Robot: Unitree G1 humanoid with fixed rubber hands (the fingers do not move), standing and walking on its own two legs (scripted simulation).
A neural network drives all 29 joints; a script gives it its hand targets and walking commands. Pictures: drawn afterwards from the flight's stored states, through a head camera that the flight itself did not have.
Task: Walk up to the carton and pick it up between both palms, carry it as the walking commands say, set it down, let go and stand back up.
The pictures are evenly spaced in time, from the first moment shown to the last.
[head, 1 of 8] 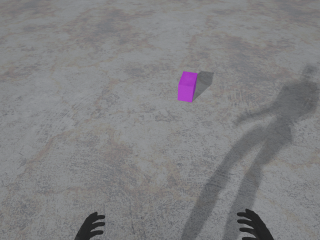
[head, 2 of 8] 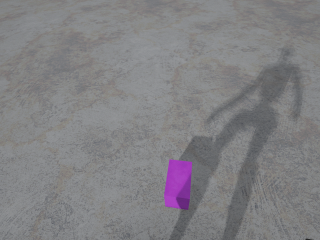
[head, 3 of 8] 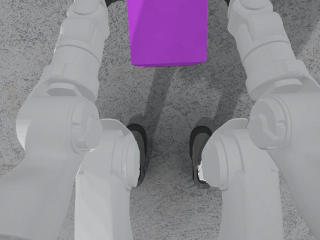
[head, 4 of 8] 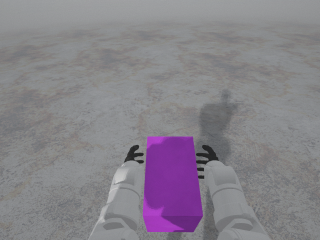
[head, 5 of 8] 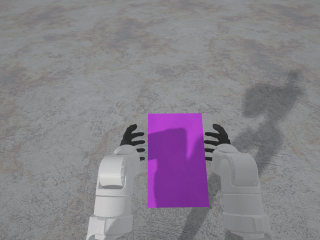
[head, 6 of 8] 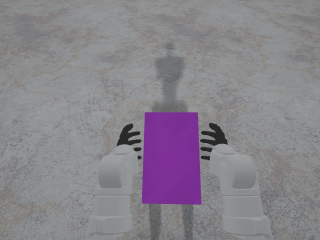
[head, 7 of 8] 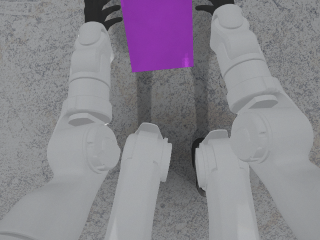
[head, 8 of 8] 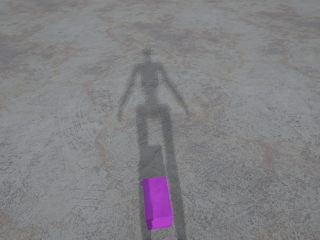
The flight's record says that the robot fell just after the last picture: no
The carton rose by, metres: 0.69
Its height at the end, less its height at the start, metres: +0.00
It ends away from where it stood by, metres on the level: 1.76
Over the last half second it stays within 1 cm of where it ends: yes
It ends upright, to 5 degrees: yes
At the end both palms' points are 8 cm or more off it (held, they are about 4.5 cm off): yes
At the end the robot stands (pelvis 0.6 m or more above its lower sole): yes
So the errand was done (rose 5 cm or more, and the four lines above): yes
